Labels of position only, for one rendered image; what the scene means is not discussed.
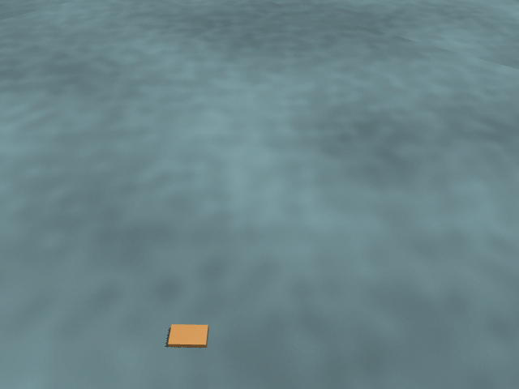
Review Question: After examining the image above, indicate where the small box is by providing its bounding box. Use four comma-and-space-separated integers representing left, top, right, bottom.
168, 324, 209, 348

